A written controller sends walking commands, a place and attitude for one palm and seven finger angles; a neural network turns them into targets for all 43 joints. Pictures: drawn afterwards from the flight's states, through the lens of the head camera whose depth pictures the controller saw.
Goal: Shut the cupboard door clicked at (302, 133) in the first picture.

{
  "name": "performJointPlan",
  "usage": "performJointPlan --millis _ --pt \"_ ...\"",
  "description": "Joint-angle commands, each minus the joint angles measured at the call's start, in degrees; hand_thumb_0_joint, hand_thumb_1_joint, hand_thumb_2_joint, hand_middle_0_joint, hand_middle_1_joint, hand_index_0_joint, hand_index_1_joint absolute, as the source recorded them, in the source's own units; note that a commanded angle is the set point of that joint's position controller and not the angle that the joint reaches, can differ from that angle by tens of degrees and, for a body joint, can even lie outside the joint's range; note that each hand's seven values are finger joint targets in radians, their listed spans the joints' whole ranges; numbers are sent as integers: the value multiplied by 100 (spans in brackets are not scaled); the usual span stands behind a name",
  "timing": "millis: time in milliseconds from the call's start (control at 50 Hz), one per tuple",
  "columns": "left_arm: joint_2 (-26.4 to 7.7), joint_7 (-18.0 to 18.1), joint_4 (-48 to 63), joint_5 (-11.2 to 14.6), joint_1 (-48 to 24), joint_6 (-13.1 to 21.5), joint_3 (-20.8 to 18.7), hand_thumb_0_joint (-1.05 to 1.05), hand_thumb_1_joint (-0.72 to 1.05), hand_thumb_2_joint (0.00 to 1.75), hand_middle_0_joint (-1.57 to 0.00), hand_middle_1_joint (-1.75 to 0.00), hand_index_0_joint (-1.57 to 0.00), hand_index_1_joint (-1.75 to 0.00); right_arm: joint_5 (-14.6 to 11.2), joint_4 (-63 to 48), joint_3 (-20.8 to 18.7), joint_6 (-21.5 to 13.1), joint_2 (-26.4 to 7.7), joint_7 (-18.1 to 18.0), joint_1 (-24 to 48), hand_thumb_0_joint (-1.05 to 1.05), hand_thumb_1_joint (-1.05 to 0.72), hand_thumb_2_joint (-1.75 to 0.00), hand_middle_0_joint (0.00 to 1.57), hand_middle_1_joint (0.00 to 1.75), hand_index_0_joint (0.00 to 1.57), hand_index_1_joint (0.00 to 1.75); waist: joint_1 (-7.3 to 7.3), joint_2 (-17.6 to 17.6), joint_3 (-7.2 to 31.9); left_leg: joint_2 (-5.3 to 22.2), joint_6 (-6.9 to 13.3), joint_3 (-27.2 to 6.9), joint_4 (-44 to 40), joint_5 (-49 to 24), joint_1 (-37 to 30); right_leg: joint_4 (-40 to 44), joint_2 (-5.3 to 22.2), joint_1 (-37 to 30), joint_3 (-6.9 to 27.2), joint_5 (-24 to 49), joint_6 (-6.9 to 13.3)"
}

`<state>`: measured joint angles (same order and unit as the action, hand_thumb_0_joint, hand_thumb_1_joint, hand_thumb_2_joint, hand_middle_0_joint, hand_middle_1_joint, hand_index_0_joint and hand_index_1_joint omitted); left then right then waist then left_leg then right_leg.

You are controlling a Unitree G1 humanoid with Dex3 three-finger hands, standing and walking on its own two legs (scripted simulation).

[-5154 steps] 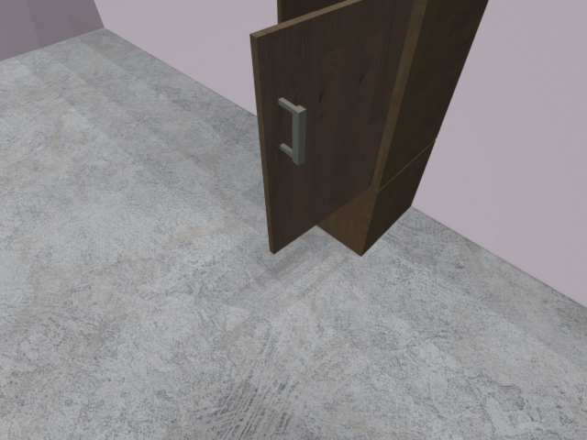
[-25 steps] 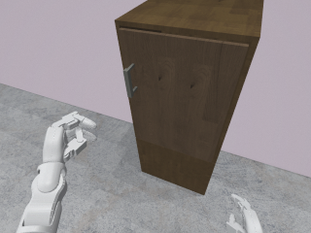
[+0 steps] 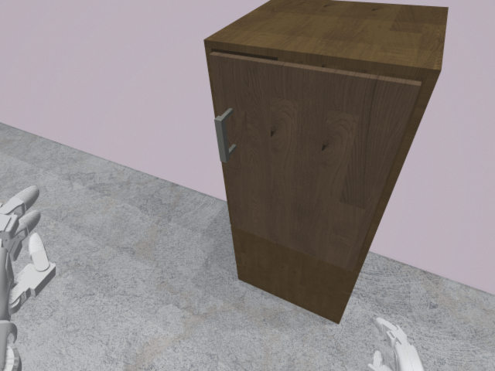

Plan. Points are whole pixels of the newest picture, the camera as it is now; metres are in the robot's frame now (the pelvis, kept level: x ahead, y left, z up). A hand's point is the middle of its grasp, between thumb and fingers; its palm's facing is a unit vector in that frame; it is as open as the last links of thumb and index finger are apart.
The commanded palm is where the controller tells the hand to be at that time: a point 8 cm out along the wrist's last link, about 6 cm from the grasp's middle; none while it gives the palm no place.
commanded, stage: draw the hand back to the body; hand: left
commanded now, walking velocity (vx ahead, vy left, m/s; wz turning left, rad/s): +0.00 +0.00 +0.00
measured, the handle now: (226, 135) +0.62 +0.14 +0.06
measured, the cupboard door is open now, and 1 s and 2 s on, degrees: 0 0 0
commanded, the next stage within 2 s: step back with the hand held close in 0.24 s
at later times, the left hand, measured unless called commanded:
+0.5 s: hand (67, 259) +0.20 +0.26 +0.16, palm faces +0.43 -0.78 -0.45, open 7.4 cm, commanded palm +0.14 +0.30 +0.17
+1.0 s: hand (20, 323) +0.12 +0.28 +0.15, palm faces +0.45 -0.76 -0.47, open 7.4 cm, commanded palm +0.06 +0.31 +0.17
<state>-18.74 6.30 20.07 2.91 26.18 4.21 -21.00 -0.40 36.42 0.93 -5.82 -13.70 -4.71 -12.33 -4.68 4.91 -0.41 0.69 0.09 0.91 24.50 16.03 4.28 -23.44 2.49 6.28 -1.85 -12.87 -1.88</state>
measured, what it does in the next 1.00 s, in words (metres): shifts its weight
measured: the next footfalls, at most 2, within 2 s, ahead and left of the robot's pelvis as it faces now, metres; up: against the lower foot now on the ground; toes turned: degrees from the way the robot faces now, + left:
right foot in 1.62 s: -0.24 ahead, -0.13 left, +0.00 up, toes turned +5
left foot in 1.84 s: -0.23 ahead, +0.13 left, +0.00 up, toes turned +7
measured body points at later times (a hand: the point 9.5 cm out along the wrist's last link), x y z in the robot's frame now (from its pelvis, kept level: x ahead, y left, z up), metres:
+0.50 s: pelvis -0.01 +0.00 +0.00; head -0.02 -0.03 +0.45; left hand +0.17 +0.30 +0.18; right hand +0.17 -0.23 -0.09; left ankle -0.02 +0.12 -0.74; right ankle +0.00 -0.14 -0.74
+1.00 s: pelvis -0.09 +0.01 -0.02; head -0.09 +0.01 +0.43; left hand +0.09 +0.31 +0.17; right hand +0.07 -0.23 -0.10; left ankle -0.03 +0.12 -0.74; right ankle +0.00 -0.14 -0.74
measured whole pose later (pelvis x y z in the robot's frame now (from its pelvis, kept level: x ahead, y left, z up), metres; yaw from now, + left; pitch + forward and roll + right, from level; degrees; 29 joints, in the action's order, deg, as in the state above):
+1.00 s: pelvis -0.09 +0.01 -0.02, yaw -1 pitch -1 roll +0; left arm -21.9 8.5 24.0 0.5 29.1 12.2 -24.3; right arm -1.3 31.4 0.5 -3.0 -12.8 -4.9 -14.2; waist -0.1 0.8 -0.2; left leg 0.7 2.0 2.2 38.2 16.0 22.0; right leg -34.0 2.7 23.0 -0.2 -9.8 -2.6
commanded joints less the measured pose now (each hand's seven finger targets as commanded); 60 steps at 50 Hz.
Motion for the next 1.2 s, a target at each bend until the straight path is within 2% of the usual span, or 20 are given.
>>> performJointPlan --millis 0,100,120,220,340,360,380,400,460,540,620,680,700,780,880,1000,1080,1100,1120,1180 --pt "-1017 99 1046 -31 -946 352 -365 0 90 90 -20 -30 -20 -30 49 -841 -233 -403 -560 -121 663 0 -90 -90 20 30 20 30 186 -441 195 0 82 95 -522 -1196 326 348 -242 -99 -148 725 179" --pt "-1318 144 1440 -49 -663 422 -698 0 90 90 -20 -30 -20 -30 82 -865 -217 -452 -493 -108 736 0 -90 -90 20 30 20 30 21 -76 780 -41 57 123 -404 -1723 244 185 -211 -541 -102 1248 210" --pt "-1247 137 1515 -43 -632 425 -648 0 90 90 -20 -30 -20 -30 80 -898 -190 -461 -434 -92 750 0 -90 -90 20 30 20 30 32 99 725 -45 33 148 -400 -1750 283 147 -174 -547 -102 1293 209" --pt "-1122 97 1246 -6 -605 380 -599 0 90 90 -20 -30 -20 -30 38 -887 -162 -418 -412 -84 776 0 -90 -90 20 30 20 30 91 -39 83 15 0 165 -494 -1427 471 291 -225 -257 -124 953 203" --pt "-1032 62 1079 23 -565 390 -545 0 90 90 -20 -30 -20 -30 33 -903 -202 -383 -441 -83 738 0 -90 -90 20 30 20 30 107 -209 80 43 29 180 -537 -1243 438 335 -237 -195 -117 783 183" --pt "-1616 104 1372 8 -1176 628 -1072 0 90 90 -20 -30 -20 -30 -6 -1087 -271 -272 -667 -42 683 0 -90 -90 20 30 20 30 351 -218 -17 156 131 165 -245 -719 925 499 13 200 383 1028 245" --pt "-1312 87 969 18 -535 672 -850 0 90 90 -20 -30 -20 -30 3 -1025 -278 -211 -581 -51 646 0 -90 -90 20 30 20 30 361 -547 186 111 147 113 -64 -672 857 520 190 286 451 1085 287" --pt "-1379 82 1076 -2 -464 692 -873 0 90 90 -20 -30 -20 -30 20 -1043 -304 -170 -599 -50 694 0 -90 -90 20 30 20 30 347 -620 207 79 135 111 32 -742 807 550 258 345 539 1320 325" --pt "-1289 128 1235 -15 -182 769 -763 0 90 90 -20 -30 -20 -30 10 -1081 -331 -40 -580 -28 629 0 -90 -90 20 30 20 30 411 -570 709 106 97 109 205 -1127 756 236 404 255 513 1780 362" --pt "-1485 225 1558 4 155 807 -980 0 90 90 -20 -30 -20 -30 -13 -1231 -386 103 -604 -72 635 0 -90 -90 20 30 20 30 413 -317 1156 244 64 24 107 -2084 819 -304 253 -38 302 2537 256" --pt "-1631 272 1711 32 321 817 -1169 0 90 90 -20 -30 -20 -30 -28 -1368 -398 234 -606 -135 629 0 -90 -90 20 30 20 30 404 -196 1178 350 56 -77 -21 -2473 1127 -660 95 -187 168 2689 151" --pt "-1585 284 1757 17 362 855 -1166 0 90 90 -20 -30 -20 -30 -30 -1427 -423 262 -656 -144 577 0 -90 -90 20 30 20 30 403 0 1096 472 121 -152 -197 -2088 1570 -896 -50 -308 152 2383 78" --pt "-1665 280 1721 -4 381 871 -1255 0 90 90 -20 -30 -20 -30 -7 -1427 -439 246 -707 -155 633 0 -90 -90 20 30 20 30 372 143 1002 494 170 -199 -302 -1723 1836 -942 -91 -379 156 2223 54" --pt "-1437 301 1430 -54 319 938 -1099 0 90 90 -20 -30 -20 -30 -49 -1414 -419 186 -714 -127 478 0 -90 -90 20 30 20 30 434 3 514 609 351 -310 -596 278 3121 -1152 -123 -627 267 1503 17" --pt "-1410 340 1471 -184 5 1138 -1039 0 90 90 -20 -30 -20 -30 -83 -1414 -415 30 -730 -122 383 0 -90 -90 20 30 20 30 480 -121 274 583 502 -422 -598 2141 3990 -1179 -129 -619 444 552 25" --pt "-1676 411 2015 -293 -495 1372 -1186 0 90 90 -20 -30 -20 -30 -8 -1330 -401 -203 -758 -138 310 0 -90 -90 20 30 20 30 510 43 263 493 499 -511 -380 2615 3989 -949 -156 -148 667 -510 90" --pt "-1591 457 2027 -300 -376 1496 -1225 0 90 90 -20 -30 -20 -30 -5 -1279 -394 -351 -679 -115 228 0 -90 -90 20 30 20 30 497 302 379 498 513 -547 -305 2679 4181 -1262 -237 -285 726 -261 120" --pt "-1771 465 1946 -306 -227 1533 -1429 0 90 90 -20 -30 -20 -30 15 -1256 -432 -376 -700 -113 217 0 -90 -90 20 30 20 30 476 185 451 432 477 -487 -151 2579 4060 -1111 -206 -221 862 -199 155" --pt "-1600 450 1826 -273 -69 1552 -1318 0 90 90 -20 -30 -20 -30 5 -1259 -408 -383 -618 -88 180 0 -90 -90 20 30 20 30 495 -51 430 326 422 -398 119 2433 3888 -926 -78 41 1050 -285 226" --pt "-1654 467 1648 -175 80 1549 -1363 0 90 90 -20 -30 -20 -30 38 -1141 -443 -336 -569 14 120 0 -90 -90 20 30 20 30 513 -837 370 43 192 -163 1041 1897 3171 33 467 1095 1815 -986 517"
